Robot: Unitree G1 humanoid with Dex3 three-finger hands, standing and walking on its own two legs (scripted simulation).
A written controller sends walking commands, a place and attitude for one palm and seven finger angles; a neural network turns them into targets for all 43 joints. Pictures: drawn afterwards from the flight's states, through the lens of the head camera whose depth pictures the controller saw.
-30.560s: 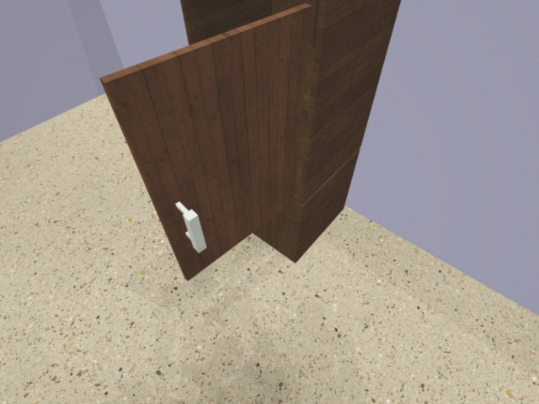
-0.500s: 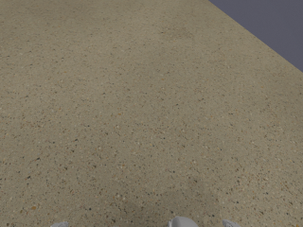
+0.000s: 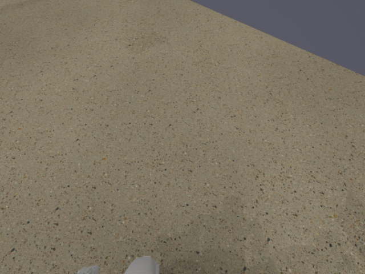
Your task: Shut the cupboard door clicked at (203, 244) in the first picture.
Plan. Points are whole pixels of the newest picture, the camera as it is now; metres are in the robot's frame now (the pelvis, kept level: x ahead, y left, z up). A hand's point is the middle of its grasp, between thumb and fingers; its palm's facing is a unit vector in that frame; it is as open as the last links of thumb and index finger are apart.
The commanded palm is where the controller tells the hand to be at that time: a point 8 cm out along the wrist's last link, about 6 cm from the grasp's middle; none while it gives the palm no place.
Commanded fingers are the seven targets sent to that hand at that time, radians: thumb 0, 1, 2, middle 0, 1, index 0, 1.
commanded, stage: turn to face it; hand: left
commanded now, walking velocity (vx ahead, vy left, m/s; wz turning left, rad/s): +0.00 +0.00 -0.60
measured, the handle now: out of the picture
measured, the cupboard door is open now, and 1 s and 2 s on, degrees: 53 53 53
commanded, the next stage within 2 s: none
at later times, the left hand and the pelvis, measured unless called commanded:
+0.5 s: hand (113, 251) +0.18 +0.19 -0.16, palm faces -0.30 -0.92 -0.24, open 7.4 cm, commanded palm none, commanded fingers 0.00 0.90 0.90 -0.20 -0.30 -0.20 -0.30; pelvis +0.02 +0.02 -0.01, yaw -19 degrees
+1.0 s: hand (136, 236) +0.23 +0.15 -0.19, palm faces -0.53 -0.83 -0.19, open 7.4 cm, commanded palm none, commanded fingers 0.00 0.90 0.90 -0.20 -0.30 -0.20 -0.30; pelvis +0.06 +0.02 -0.01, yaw -36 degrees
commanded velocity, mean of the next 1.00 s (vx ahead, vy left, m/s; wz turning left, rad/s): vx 0.00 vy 0.00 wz -0.60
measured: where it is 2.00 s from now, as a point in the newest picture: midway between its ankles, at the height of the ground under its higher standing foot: outside the picture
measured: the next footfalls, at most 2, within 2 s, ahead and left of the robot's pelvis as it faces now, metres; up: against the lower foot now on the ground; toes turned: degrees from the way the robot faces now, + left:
left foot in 0.14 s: +0.06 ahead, +0.14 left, +0.00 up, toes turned -4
right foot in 0.54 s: +0.00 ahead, -0.11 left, +0.00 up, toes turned -25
